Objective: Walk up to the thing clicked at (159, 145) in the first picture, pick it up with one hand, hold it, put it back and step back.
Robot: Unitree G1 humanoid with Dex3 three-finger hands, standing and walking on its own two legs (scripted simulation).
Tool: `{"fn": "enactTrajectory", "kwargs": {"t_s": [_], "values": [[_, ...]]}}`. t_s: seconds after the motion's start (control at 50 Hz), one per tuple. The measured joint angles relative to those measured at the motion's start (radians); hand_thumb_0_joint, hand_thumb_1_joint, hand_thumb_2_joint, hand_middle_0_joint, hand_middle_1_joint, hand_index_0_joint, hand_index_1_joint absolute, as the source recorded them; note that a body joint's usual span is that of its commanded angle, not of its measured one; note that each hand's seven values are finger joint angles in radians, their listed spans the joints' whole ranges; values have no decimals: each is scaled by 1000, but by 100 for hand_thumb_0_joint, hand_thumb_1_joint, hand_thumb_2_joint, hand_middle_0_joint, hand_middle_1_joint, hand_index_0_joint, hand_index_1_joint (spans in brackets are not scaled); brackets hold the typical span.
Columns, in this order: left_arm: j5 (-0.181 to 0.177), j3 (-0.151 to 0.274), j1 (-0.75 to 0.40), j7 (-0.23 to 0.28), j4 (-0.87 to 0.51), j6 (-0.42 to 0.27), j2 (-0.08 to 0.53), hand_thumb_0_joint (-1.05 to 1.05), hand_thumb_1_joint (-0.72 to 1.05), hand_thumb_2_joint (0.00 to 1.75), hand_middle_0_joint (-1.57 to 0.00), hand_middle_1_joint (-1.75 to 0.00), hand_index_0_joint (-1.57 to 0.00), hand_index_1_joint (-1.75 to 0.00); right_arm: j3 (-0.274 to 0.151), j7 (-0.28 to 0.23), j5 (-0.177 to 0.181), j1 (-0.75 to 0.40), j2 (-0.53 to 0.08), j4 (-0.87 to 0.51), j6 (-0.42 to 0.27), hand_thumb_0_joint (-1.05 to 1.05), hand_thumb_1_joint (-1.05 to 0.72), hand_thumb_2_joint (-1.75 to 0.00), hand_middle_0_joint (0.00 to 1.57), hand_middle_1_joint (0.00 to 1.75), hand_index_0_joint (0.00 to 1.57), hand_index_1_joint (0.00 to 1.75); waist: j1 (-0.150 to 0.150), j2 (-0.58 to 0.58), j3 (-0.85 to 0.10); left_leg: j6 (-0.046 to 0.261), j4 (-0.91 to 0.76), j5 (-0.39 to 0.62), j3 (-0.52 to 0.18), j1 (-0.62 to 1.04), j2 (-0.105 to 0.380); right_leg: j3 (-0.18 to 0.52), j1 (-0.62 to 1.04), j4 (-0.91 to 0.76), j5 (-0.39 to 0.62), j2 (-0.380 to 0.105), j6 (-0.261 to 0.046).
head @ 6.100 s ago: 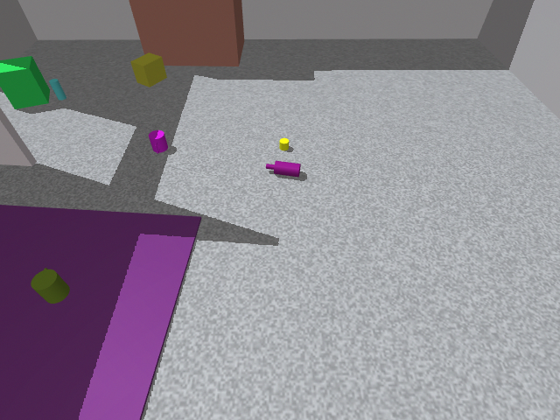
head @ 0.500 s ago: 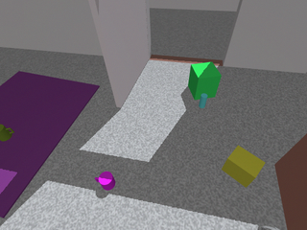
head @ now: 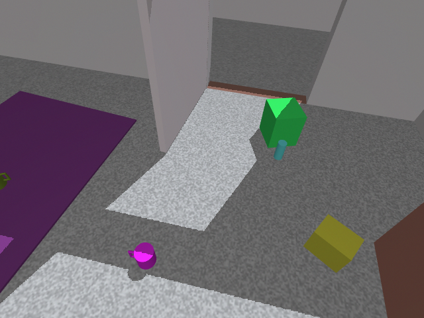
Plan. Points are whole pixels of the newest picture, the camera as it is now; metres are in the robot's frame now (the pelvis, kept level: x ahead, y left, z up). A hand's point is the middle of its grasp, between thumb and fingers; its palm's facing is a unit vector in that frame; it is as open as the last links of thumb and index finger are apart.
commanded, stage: walk up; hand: left
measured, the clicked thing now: (141, 255) +0.51 +0.30 -0.72
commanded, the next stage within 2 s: stand in 1.04 s
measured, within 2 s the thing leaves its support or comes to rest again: neither
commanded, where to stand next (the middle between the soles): +0.11 +0.00 m, yaw -2 degrees
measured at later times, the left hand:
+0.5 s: hand out of the picture +0.10 +0.26 -0.14, palm faces -0.05 -0.93 -0.36, open 7.4 cm
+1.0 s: hand out of the picture +0.11 +0.25 -0.14, palm faces -0.08 -0.94 -0.34, open 7.4 cm
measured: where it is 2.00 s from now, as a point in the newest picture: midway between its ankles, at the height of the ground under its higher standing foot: outside the picture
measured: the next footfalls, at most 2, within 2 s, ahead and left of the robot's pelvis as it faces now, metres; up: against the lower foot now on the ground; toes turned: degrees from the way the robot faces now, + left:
none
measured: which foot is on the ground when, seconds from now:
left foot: down 0.00-1.00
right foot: down 0.00-1.00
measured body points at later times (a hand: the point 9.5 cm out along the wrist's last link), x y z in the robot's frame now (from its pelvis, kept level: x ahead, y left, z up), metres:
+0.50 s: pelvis +0.01 +0.01 +0.01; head +0.02 +0.01 +0.46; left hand +0.10 +0.31 -0.12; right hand +0.10 -0.30 -0.12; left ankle +0.00 +0.13 -0.73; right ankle +0.00 -0.14 -0.73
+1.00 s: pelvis +0.01 +0.00 +0.01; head +0.02 +0.00 +0.46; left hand +0.12 +0.30 -0.12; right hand +0.07 -0.30 -0.12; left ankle +0.00 +0.13 -0.73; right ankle +0.00 -0.14 -0.73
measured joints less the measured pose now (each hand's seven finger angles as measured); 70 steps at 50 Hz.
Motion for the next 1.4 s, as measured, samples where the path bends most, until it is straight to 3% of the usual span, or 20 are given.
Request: {"fn": "enactTrajectory", "kwargs": {"t_s": [0.3, 0.8, 1.4], "values": [[6, -8, -81, 5, 50, -7, -2, 0, 91, 90, -21, -30, -20, -30, -10, -5, 6, -108, -16, 18, -1, 1, -90, -90, 21, 30, 21, 30, 1, 21, -1, 8, -112, 47, 23, 63, -10, 19, 51, -103, 48, -8, 11], [16, -5, -70, 4, 62, 2, -24, 0, 91, 90, -21, -30, -20, -30, -17, 1, -2, -40, -14, 58, 9, 1, -91, -90, 21, 30, 21, 30, -19, 24, -1, 5, -188, 75, 47, 116, -9, 40, 82, -152, 70, -5, 10], [11, -2, -69, 8, 55, 6, -19, 0, 91, 90, -21, -30, -20, -30, -8, -1, 1, -67, -5, 49, 9, 1, -91, -90, 21, 30, 21, 30, -16, 22, -1, -3, -236, 108, 43, 133, -3, 34, 103, -205, 104, 1, 5]]}}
